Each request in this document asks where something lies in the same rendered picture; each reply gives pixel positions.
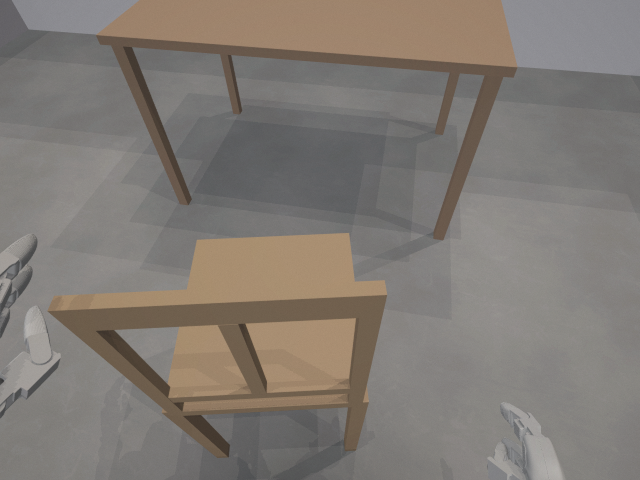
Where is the left robot hand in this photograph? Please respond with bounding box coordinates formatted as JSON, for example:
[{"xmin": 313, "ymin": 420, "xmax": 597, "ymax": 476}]
[{"xmin": 0, "ymin": 234, "xmax": 61, "ymax": 418}]

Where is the right robot hand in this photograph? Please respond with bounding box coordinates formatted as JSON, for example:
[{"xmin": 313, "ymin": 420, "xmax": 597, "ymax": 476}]
[{"xmin": 487, "ymin": 402, "xmax": 566, "ymax": 480}]

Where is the chair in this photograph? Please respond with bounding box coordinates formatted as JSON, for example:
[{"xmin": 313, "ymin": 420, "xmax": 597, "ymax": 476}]
[{"xmin": 48, "ymin": 233, "xmax": 387, "ymax": 458}]

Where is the table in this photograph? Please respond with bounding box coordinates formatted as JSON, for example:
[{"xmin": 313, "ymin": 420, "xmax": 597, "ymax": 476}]
[{"xmin": 96, "ymin": 0, "xmax": 518, "ymax": 240}]

